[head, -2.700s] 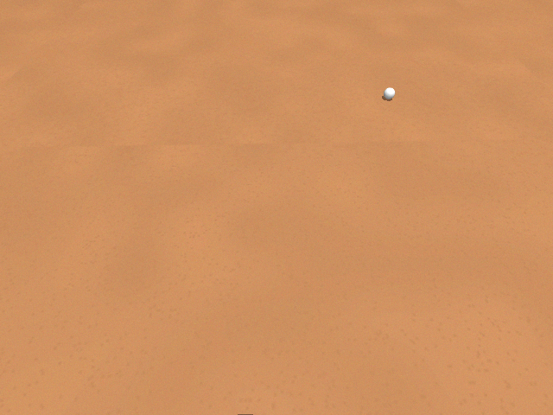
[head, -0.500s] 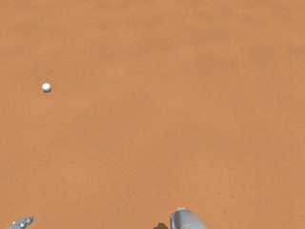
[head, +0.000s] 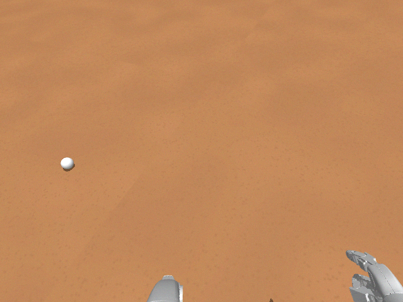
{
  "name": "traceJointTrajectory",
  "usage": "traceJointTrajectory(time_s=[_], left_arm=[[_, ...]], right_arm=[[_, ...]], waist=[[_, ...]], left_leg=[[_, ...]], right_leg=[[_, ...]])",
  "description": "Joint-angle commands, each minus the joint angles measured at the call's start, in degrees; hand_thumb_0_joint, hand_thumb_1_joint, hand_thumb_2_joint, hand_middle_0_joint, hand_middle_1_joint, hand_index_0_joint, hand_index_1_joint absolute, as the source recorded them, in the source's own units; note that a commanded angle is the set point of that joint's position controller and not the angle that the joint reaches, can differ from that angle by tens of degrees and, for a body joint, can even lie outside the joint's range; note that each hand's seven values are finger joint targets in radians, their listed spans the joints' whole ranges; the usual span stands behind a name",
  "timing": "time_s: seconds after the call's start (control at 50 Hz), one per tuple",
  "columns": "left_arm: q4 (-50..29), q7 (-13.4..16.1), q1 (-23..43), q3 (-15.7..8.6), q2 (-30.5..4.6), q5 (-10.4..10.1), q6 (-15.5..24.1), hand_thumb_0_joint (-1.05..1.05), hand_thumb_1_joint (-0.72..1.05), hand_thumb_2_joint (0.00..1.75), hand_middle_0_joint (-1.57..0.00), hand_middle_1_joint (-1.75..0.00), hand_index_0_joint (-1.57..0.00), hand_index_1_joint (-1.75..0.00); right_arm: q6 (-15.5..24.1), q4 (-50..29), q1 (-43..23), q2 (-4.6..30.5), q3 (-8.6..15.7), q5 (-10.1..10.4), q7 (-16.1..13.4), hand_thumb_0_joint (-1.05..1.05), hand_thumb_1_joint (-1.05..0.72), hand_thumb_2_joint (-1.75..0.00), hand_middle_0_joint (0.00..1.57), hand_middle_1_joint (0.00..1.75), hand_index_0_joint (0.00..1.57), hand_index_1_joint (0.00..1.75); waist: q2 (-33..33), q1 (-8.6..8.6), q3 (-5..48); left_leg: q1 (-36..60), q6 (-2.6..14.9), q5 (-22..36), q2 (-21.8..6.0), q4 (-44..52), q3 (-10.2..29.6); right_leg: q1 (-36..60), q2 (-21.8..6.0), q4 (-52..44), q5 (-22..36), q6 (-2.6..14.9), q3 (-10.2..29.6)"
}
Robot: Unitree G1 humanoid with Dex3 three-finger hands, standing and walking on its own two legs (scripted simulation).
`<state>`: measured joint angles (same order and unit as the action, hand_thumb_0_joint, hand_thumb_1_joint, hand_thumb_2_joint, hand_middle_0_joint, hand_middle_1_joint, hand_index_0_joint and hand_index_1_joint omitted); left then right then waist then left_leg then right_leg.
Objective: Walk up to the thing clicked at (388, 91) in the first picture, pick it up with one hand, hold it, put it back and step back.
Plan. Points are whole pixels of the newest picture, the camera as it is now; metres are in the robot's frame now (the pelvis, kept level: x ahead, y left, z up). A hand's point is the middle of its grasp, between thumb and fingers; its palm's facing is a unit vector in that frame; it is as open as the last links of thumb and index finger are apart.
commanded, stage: walk up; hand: left
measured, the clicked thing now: (67, 163) +0.97 +0.97 -0.71
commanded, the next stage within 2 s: none
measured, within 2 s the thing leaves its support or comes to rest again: neither
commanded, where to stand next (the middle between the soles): +0.55 +1.05 m, yaw -39 degrees
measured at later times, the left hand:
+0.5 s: hand (35, 222) +0.32 +0.47 -0.10, palm faces -0.15 -0.77 -0.62, open 7.4 cm
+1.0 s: hand (10, 179) +0.47 +0.64 -0.12, palm faces -0.35 -0.75 -0.55, open 7.4 cm
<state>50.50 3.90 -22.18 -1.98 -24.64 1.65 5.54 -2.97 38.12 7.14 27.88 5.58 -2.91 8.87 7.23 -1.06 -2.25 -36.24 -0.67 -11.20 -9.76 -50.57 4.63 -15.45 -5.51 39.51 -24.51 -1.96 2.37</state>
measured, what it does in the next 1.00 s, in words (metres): steps to the left, turning right: left foot, then right foot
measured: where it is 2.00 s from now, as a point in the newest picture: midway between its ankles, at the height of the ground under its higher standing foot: (63, 253)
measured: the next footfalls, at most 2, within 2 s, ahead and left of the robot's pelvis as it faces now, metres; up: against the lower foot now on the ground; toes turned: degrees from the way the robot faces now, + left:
left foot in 0.04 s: +0.17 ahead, +0.22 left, +0.00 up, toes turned +2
right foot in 0.38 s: +0.25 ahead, +0.05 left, +0.00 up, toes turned -17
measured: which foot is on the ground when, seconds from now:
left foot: up 0.00-0.02, down 0.04-0.38, up 0.40-0.74, down 0.76-1.00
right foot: down 0.00-0.06, up 0.08-0.36, down 0.38-0.76, up 0.78-1.00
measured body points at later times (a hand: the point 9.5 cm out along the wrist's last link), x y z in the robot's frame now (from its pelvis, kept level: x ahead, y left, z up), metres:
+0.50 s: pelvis +0.17 +0.18 -0.01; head +0.17 +0.12 +0.44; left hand +0.32 +0.51 -0.06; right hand +0.17 -0.15 -0.15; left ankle +0.18 +0.29 -0.65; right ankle +0.22 +0.06 -0.71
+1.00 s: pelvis +0.28 +0.39 +0.00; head +0.32 +0.35 +0.44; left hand +0.48 +0.68 -0.09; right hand +0.21 +0.06 -0.12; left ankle +0.30 +0.46 -0.71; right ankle +0.31 +0.29 -0.69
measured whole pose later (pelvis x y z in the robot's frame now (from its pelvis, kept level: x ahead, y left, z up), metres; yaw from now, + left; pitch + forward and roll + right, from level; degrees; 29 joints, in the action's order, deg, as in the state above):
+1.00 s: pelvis +0.28 +0.39 +0.00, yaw -20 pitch +0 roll -1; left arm 51.5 5.8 -15.5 -2.6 -25.1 -1.0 4.0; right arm -4.4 40.3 16.0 24.9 5.7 -4.8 3.7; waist 3.7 5.3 -6.6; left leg -20.8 3.8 -24.8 -1.1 -45.6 -7.3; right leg -31.2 0.2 52.4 -22.5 2.5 -6.9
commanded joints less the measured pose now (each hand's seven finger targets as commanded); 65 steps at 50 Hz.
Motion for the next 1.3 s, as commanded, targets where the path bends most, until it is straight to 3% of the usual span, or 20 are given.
traceJointTrajectory(time_s=[0.0, 0.02, 0.06, 0.14, 0.24, 0.34, 0.36, 0.4, 0.5, 0.66, 0.72, 0.76, 0.78, 0.88, 0.96, 1.0, 1.02, 1.04, 1.16, 1.28], left_arm=[[-5.6, 2.1, 9.3, -6.4, -21.6, 0.1, 1.0, 0.00, 0.90, 0.90, -0.20, -0.30, -0.20, -0.30], [-5.1, 2.0, 6.5, -5.1, -17.1, 0.5, 0.5, 0.00, 0.90, 0.90, -0.20, -0.30, -0.20, -0.30], [-4.8, 3.5, 1.3, -2.9, -10.6, -1.1, 0.1, 0.00, 0.90, 0.90, -0.20, -0.30, -0.20, -0.30], [2.1, 2.3, -0.6, -4.0, -16.2, -3.0, -0.2, 0.00, 0.90, 0.90, -0.20, -0.30, -0.20, -0.30], [1.8, 1.7, -0.9, -3.4, -12.5, -2.7, -0.5, 0.00, 0.90, 0.90, -0.20, -0.30, -0.20, -0.30], [5.3, 3.5, -16.8, -7.7, -18.5, -1.2, -0.4, 0.00, 0.90, 0.90, -0.20, -0.30, -0.20, -0.30], [2.8, 4.2, -15.2, -8.4, -22.0, -0.7, -0.4, 0.00, 0.90, 0.90, -0.20, -0.30, -0.20, -0.30], [-2.3, 4.6, -4.7, -7.5, -22.2, -2.2, -0.7, 0.00, 0.90, 0.90, -0.20, -0.30, -0.20, -0.30], [-4.2, 3.5, 3.3, -6.8, -18.9, -0.3, 0.3, 0.00, 0.90, 0.90, -0.20, -0.30, -0.20, -0.30], [-5.3, 2.8, 4.8, -9.2, -24.3, 1.0, -0.1, 0.00, 0.90, 0.90, -0.20, -0.30, -0.20, -0.30], [-6.0, 2.7, 8.7, -7.5, -20.7, 1.0, -0.8, 0.00, 0.90, 0.90, -0.20, -0.30, -0.20, -0.30], [-7.4, 3.8, 10.1, -4.5, -11.2, -1.0, -1.1, 0.00, 0.90, 0.90, -0.20, -0.30, -0.20, -0.30], [-6.2, 5.0, 10.3, -4.0, -13.3, -1.2, -0.6, 0.00, 0.90, 0.90, -0.20, -0.30, -0.20, -0.30], [0.3, 3.1, 1.4, -4.5, -14.8, -3.1, -0.6, 0.00, 0.90, 0.90, -0.20, -0.30, -0.20, -0.30], [-0.5, 2.9, -6.6, -4.5, -12.1, -2.8, -0.7, 0.00, 0.90, 0.90, -0.20, -0.30, -0.20, -0.30], [-0.6, 4.3, -14.2, -7.4, -18.8, -0.7, -0.6, 0.00, 0.90, 0.90, -0.20, -0.30, -0.20, -0.30], [-3.6, 4.7, -11.9, -7.7, -20.8, 0.1, -0.8, 0.00, 0.90, 0.90, -0.20, -0.30, -0.20, -0.30], [-5.2, 5.0, -8.0, -7.5, -21.0, -0.7, -1.0, 0.00, 0.90, 0.90, -0.20, -0.30, -0.20, -0.30], [-8.5, 3.5, 3.9, -7.4, -19.5, 0.5, -0.4, 0.00, 0.90, 0.90, -0.20, -0.30, -0.20, -0.30], [-8.1, 2.8, 3.4, -8.8, -23.1, 1.3, -0.6, 0.00, 0.90, 0.90, -0.20, -0.30, -0.20, -0.30]], right_arm=[[1.6, -1.4, 7.5, 8.8, 5.3, -0.4, -0.6, 0.00, -0.90, -0.90, 0.20, 0.30, 0.20, 0.30], [2.2, 1.3, 14.6, 11.1, 6.6, -0.7, -1.4, 0.00, -0.90, -0.90, 0.20, 0.30, 0.20, 0.30], [3.4, 1.0, 13.7, 20.2, 8.0, -0.5, -3.9, 0.00, -0.90, -0.90, 0.20, 0.30, 0.20, 0.30], [3.2, -1.2, 3.5, 11.1, 5.4, 0.0, -5.4, 0.00, -0.90, -0.90, 0.20, 0.30, 0.20, 0.30], [2.8, -1.9, 3.3, 8.2, 3.8, -1.5, -5.5, 0.00, -0.90, -0.90, 0.20, 0.30, 0.20, 0.30], [1.4, -5.8, -4.2, 4.4, 1.7, -0.3, -4.4, 0.00, -0.90, -0.90, 0.20, 0.30, 0.20, 0.30], [0.9, -5.3, 2.0, 2.4, 0.8, -0.4, -4.5, 0.00, -0.90, -0.90, 0.20, 0.30, 0.20, 0.30], [-1.2, -3.0, 3.4, 11.0, 3.6, -0.9, -5.3, 0.00, -0.90, -0.90, 0.20, 0.30, 0.20, 0.30], [-1.8, 1.7, 7.6, 10.7, 3.5, -0.9, -3.7, 0.00, -0.90, -0.90, 0.20, 0.30, 0.20, 0.30], [-1.8, 0.0, 4.5, 10.6, 4.7, -1.0, -2.0, 0.00, -0.90, -0.90, 0.20, 0.30, 0.20, 0.30], [-0.6, 3.0, 14.7, 11.2, 6.3, -1.6, -2.9, 0.00, -0.90, -0.90, 0.20, 0.30, 0.20, 0.30], [1.0, 1.5, 14.2, 20.2, 7.6, -2.3, -4.5, 0.00, -0.90, -0.90, 0.20, 0.30, 0.20, 0.30], [1.2, 0.9, 9.5, 21.2, 7.9, -1.5, -5.2, 0.00, -0.90, -0.90, 0.20, 0.30, 0.20, 0.30], [1.2, -2.4, 5.1, 10.5, 4.8, -1.5, -6.3, 0.00, -0.90, -0.90, 0.20, 0.30, 0.20, 0.30], [-0.2, -5.9, 1.5, 9.0, 4.0, -2.0, -6.0, 0.00, -0.90, -0.90, 0.20, 0.30, 0.20, 0.30], [-0.2, -8.0, 3.6, 5.0, 2.6, -0.8, -5.6, 0.00, -0.90, -0.90, 0.20, 0.30, 0.20, 0.30], [-0.5, -7.5, 9.0, 4.3, 2.2, -0.8, -5.8, 0.00, -0.90, -0.90, 0.20, 0.30, 0.20, 0.30], [-1.6, -6.7, 8.2, 9.0, 4.0, -1.2, -6.7, 0.00, -0.90, -0.90, 0.20, 0.30, 0.20, 0.30], [-2.3, -3.3, 10.2, 9.7, 5.1, -1.5, -4.1, 0.00, -0.90, -0.90, 0.20, 0.30, 0.20, 0.30], [-2.2, -3.8, 7.5, 9.6, 5.4, -1.2, -3.3, 0.00, -0.90, -0.90, 0.20, 0.30, 0.20, 0.30]], waist=[[-13.1, 10.49, 3.9], [-2.7, 13.53, 8.0], [20.6, 9.80, 8.8], [6.7, 4.71, 6.2], [5.8, 5.43, 5.9], [-11.8, -6.70, 9.8], [-19.0, -4.10, 10.4], [-6.5, -0.75, 6.2], [-11.4, 4.13, 0.2], [-17.4, 2.82, 0.9], [-9.5, 9.00, 3.8], [18.4, 10.40, -0.9], [15.9, 7.81, -1.5], [7.4, 5.02, 3.0], [3.4, -0.07, 4.6], [-9.7, -4.80, 8.4], [-12.3, -1.95, 12.6], [-5.1, -1.54, 11.1], [-13.0, 3.74, 0.6], [-18.6, 1.59, 1.4]], left_leg=[[26.4, 1.77, -1.6, 5.0, 9.1, -7.7], [36.8, 2.90, -6.3, 6.8, 14.5, -6.4], [40.6, 8.18, -6.6, -13.1, 32.9, 27.6], [29.9, 11.16, 5.1, -6.3, 24.7, 7.4], [28.1, 15.50, 25.1, -6.5, 23.1, 0.2], [-2.2, 5.05, 3.5, 2.2, -2.0, -10.4], [-11.9, 0.92, -20.6, 7.0, -13.9, -7.7], [-10.5, -2.03, -19.5, 5.4, -27.4, 2.3], [-0.6, -0.80, -9.0, 2.3, -20.7, 1.8], [7.9, 0.71, -14.5, 3.3, -6.2, -3.9], [24.7, 1.88, -14.2, 6.9, 9.6, -5.6], [23.6, 6.50, -13.2, -8.2, 32.7, 25.0], [19.6, 11.51, -12.5, -11.6, 34.9, 31.8], [26.5, 14.20, 26.0, -4.3, 17.2, 6.3], [17.3, 9.69, 25.6, -0.3, 9.8, -2.0], [-1.2, 2.46, 6.9, 6.4, -8.3, -5.6], [-9.9, -0.57, -22.6, 6.9, -18.5, -1.7], [-8.3, -0.29, -24.1, 6.6, -26.9, 3.0], [1.7, 0.97, -12.1, 4.4, -24.7, 0.9], [8.3, 2.04, -18.4, 5.1, -7.5, -5.1]], right_leg=[[-19.1, -6.1, -4.3, 16.3, 10.24, 2.4], [-22.2, -1.4, 12.7, 16.5, 7.64, -1.7], [-38.3, 7.5, 37.3, -11.1, 6.13, -0.8], [-27.8, -0.3, 29.8, 0.6, 4.65, -1.3], [-17.6, 0.3, 12.5, 3.0, 3.65, -7.6], [24.7, -1.4, -8.8, 17.8, 6.72, -0.1], [28.0, -15.7, -16.3, 9.4, 11.18, 23.1], [11.7, -23.3, -23.2, -7.9, 20.25, 37.2], [-6.5, -10.0, -18.9, -2.6, 12.80, 12.2], [-14.5, -8.9, -12.4, -7.1, 14.05, 10.8], [-23.7, -4.1, 4.3, -1.9, 9.94, 4.9], [-39.5, 12.0, 31.8, -13.1, 5.25, -1.0], [-36.7, 6.9, 35.3, -11.3, 6.74, 3.5], [-23.8, 3.4, 22.2, -2.5, 3.70, -5.4], [-2.9, 3.7, -1.9, 11.5, 5.57, -6.8], [19.2, -3.6, -10.9, 17.7, 8.83, 8.5], [25.0, -18.7, -12.5, 14.6, 15.38, 28.8], [14.2, -24.8, -17.1, 7.3, 21.19, 36.3], [-12.3, -9.5, -14.0, -3.3, 14.17, 11.9], [-16.6, -8.9, -10.7, -6.4, 14.35, 12.0]])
